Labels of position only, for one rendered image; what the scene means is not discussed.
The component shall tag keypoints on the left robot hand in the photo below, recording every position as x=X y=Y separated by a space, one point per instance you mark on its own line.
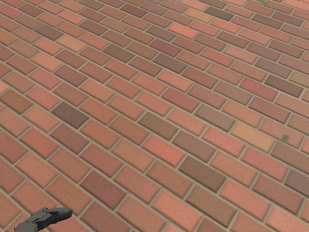
x=42 y=218

